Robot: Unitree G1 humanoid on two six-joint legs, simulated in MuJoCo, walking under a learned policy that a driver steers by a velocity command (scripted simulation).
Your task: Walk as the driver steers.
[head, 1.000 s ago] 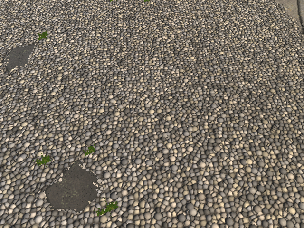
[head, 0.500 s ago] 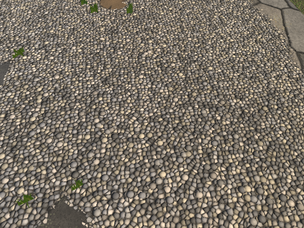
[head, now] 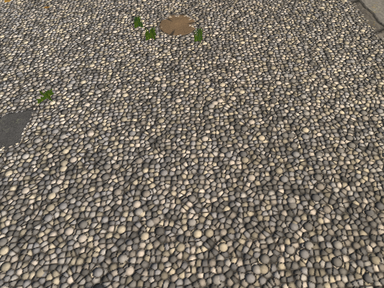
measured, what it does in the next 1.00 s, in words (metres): walks ahead: left foot, then right foot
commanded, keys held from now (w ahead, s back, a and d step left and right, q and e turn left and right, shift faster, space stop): w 1.00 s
